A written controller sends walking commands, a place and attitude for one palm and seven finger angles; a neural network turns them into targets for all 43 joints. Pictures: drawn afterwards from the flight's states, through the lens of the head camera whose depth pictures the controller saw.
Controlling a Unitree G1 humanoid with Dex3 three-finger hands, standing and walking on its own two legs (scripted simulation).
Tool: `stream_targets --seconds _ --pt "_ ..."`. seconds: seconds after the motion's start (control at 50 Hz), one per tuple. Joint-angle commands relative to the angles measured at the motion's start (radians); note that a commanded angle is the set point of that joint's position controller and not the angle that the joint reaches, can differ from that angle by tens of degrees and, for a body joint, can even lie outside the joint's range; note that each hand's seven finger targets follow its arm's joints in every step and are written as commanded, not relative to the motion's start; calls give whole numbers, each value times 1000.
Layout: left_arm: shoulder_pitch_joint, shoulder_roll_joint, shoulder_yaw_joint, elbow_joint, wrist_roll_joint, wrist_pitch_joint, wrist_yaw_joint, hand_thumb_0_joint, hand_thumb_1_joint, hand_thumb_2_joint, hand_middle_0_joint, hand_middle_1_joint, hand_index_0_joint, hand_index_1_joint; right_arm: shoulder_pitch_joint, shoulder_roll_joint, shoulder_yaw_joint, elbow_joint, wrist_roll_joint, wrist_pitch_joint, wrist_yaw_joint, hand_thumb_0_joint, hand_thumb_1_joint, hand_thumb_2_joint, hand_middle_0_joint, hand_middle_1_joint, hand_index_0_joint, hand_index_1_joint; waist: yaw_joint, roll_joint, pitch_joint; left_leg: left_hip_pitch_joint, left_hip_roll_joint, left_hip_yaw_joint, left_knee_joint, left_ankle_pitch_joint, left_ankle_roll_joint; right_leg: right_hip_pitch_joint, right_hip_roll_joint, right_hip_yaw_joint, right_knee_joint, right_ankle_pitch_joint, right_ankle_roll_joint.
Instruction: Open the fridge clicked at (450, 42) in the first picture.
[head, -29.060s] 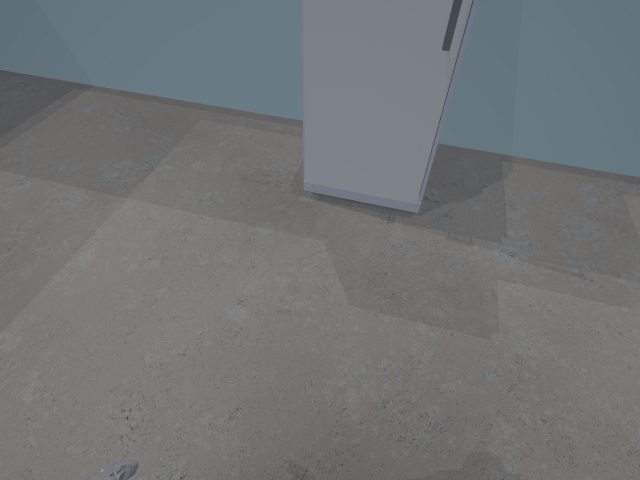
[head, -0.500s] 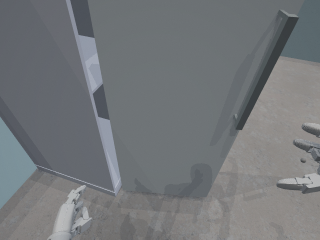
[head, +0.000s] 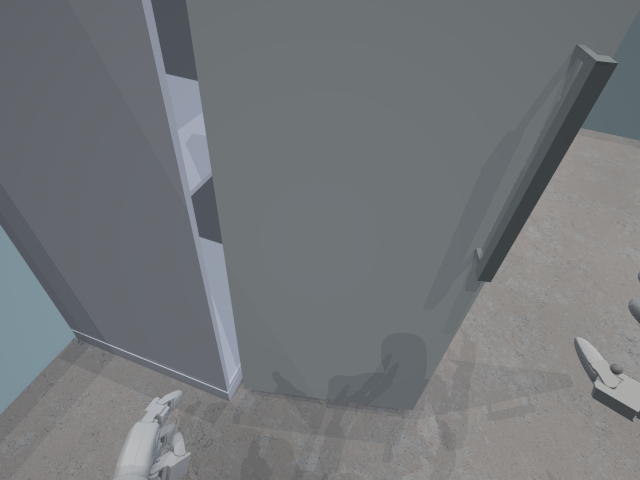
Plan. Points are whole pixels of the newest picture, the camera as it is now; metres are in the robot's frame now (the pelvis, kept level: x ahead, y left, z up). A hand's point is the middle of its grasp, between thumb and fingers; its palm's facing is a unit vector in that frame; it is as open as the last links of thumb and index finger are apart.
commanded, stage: draw the hand back to the body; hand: right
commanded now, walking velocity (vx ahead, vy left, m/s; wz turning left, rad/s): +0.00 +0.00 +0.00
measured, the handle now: (524, 183) +0.47 -0.28 +0.17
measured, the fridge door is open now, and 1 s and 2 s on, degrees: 76 76 76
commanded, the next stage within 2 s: step back with the hand held close in 0.50 s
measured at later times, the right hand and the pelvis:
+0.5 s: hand (611, 379) +0.19 -0.26 +0.15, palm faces +0.49 +0.79 -0.36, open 7.4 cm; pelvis +0.00 +0.01 +0.00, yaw -1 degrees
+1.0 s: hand out of the picture +0.15 -0.28 +0.15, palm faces +0.39 +0.79 -0.47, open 7.4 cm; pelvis -0.04 -0.02 -0.01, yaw -1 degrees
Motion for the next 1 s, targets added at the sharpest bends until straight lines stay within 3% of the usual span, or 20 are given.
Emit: stream_targets --seconds 0.0,0.1,0.16,0.46,0.56,0.6,0.62,0.64,0.66,0.72,0.76,0.82,0.88,0.92,0.94,0.98 --pt "-144 104 42 -171 0 -50 2 0 900 900 -200 -300 -200 -300 -35 -189 -121 -265 -3 -65 -19 0 -719 -813 206 406 206 406 -18 -21 -67 -80 -26 22 -56 243 -6 77 20 -11 -32 200 -23" --pt "-142 103 43 -179 0 -42 2 0 900 900 -200 -300 -200 -300 -13 -175 -103 -304 -4 -61 -19 0 -900 -900 200 300 200 300 -13 -24 -60 -92 -25 21 -60 233 -9 84 20 -13 -29 190 -24" --pt "-141 102 42 -176 0 -37 6 0 900 900 -200 -300 -200 -300 -29 -176 -103 -289 -3 -58 -23 0 -900 -900 200 300 200 300 -10 3 -43 -102 -26 23 -66 224 -10 80 19 -11 -31 179 -24" --pt "-149 95 38 -175 6 -30 14 0 900 900 -200 -300 -200 -300 -16 -188 -119 -285 -2 -56 -25 0 -900 -900 200 300 200 300 -22 -1 -64 -78 -20 17 -70 248 -11 91 24 -10 -30 185 -28" --pt "-150 95 40 -173 2 -28 16 0 900 900 -200 -300 -200 -300 -17 -182 -114 -270 0 -56 -23 0 -900 -900 200 300 200 300 -18 2 -35 -97 -21 16 -80 218 -14 86 22 -14 -32 162 -27" --pt "-154 97 39 -176 2 -33 15 0 900 900 -200 -300 -200 -300 -97 -181 -93 -319 -5 -66 -24 0 -900 -900 200 300 200 300 -9 -2 -46 -105 -20 15 -81 207 -14 94 27 -14 -29 151 -29" --pt "-153 94 17 -218 -14 -12 7 0 900 900 -200 -300 -200 -300 -273 -369 -246 -390 -5 -107 -35 0 -900 -900 200 300 200 300 17 -38 56 -195 29 -21 -111 264 -15 5 3 12 20 130 -30" --pt "-142 88 24 -176 -2 4 11 0 900 900 -200 -300 -200 -300 -77 -238 -148 -249 -13 -96 -14 0 -900 -900 200 300 200 300 26 86 20 -228 64 -5 -89 306 -15 -12 -12 28 82 193 -32" --pt "-146 92 29 -199 -5 16 5 0 900 900 -200 -300 -200 -300 -19 -210 -117 -239 -19 -84 -6 0 -900 -900 200 300 200 300 19 125 -4 -235 84 -25 -76 372 -17 -10 -15 20 115 226 -33" --pt "-127 93 37 -227 -10 44 3 0 900 900 -200 -300 -200 -300 77 -213 -129 -286 -21 -88 -9 0 -900 -900 200 300 200 300 15 69 -137 -162 123 -33 -1 503 -6 -28 -8 8 158 267 -27" --pt "-121 97 39 -242 -14 65 6 0 900 900 -200 -300 -200 -300 121 -230 -148 -325 -19 -85 -17 0 -900 -900 200 300 200 300 18 25 -195 -147 130 -36 42 517 -1 -35 -22 12 167 333 -25" --pt "-122 101 41 -259 -18 86 16 0 900 900 -200 -300 -200 -300 133 -279 -192 -393 -13 -82 -30 0 -900 -900 200 300 200 300 21 39 -216 -176 119 -28 60 446 4 -34 -32 23 169 361 -19" --pt "-127 102 38 -275 -17 98 26 0 900 900 -200 -300 -200 -300 129 -284 -201 -413 -9 -84 -40 0 -900 -900 200 300 200 300 23 19 -189 -207 86 -19 76 353 -4 -57 -51 49 142 392 -23" --pt "-123 116 43 -274 -14 95 31 0 900 900 -200 -300 -200 -300 97 -299 -210 -437 -9 -91 -47 0 -900 -900 200 300 200 300 22 -26 -178 -215 51 -8 80 231 -10 -77 -67 79 96 355 -26" --pt "-120 115 41 -276 -13 92 32 0 900 900 -200 -300 -200 -300 103 -279 -195 -422 -8 -94 -48 0 -900 -900 200 300 200 300 24 -50 -158 -217 32 -2 88 162 -14 -105 -81 99 63 310 -31" --pt "-113 124 41 -277 -12 83 31 0 900 900 -200 -300 -200 -300 101 -261 -186 -401 -10 -103 -50 0 -900 -900 200 300 200 300 20 -89 -135 -196 -1 5 117 38 -17 -177 -107 135 -12 156 -44"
